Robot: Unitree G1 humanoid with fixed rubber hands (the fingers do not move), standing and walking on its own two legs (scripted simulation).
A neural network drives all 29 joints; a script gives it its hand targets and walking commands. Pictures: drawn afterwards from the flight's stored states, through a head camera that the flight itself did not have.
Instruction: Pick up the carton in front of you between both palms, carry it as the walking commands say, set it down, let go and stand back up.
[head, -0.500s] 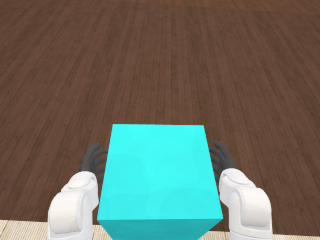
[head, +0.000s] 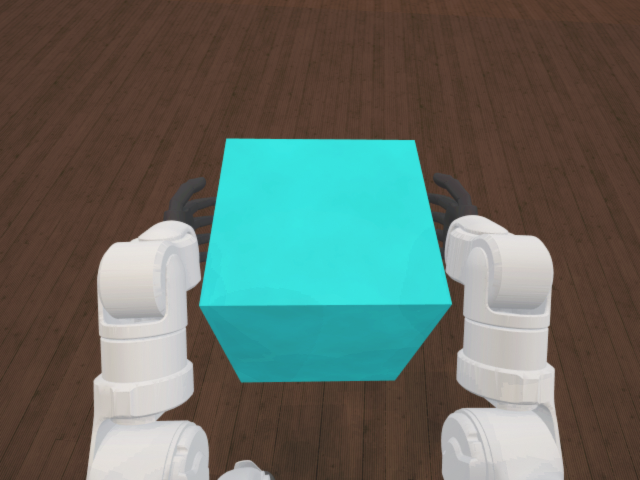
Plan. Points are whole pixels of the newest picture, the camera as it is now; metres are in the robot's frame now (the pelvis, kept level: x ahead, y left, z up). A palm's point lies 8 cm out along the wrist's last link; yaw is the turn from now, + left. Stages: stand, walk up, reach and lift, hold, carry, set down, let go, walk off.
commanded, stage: carry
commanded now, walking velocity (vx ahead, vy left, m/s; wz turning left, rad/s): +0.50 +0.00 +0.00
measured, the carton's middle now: (319, 272) +0.36 +0.00 +0.08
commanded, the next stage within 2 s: none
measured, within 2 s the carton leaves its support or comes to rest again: neither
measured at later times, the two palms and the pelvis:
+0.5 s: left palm (236, 77) +0.72 +0.15 +0.15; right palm (410, 80) +0.72 -0.15 +0.15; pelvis +0.34 +0.00 +0.00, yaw +1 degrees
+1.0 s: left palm out of the picture +1.04 +0.18 +0.19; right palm out of the picture +1.03 -0.12 +0.19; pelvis +0.66 +0.04 +0.04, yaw +0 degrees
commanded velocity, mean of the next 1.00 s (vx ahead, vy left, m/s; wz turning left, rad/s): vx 0.50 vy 0.00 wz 0.00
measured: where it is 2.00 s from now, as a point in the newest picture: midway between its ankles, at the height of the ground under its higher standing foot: (310, 252)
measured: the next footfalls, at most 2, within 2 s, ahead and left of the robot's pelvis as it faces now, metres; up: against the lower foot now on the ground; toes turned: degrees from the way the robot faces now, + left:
left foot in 0.06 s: +0.23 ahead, +0.10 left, +0.02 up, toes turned +8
right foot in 0.48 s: +0.50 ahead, -0.08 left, +0.04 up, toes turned -5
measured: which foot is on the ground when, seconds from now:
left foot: up 0.00-0.04, down 0.06-0.50, up 0.52-0.86, down 0.88-1.00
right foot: down 0.00-0.08, up 0.10-0.46, down 0.48-0.90, up 0.92-1.00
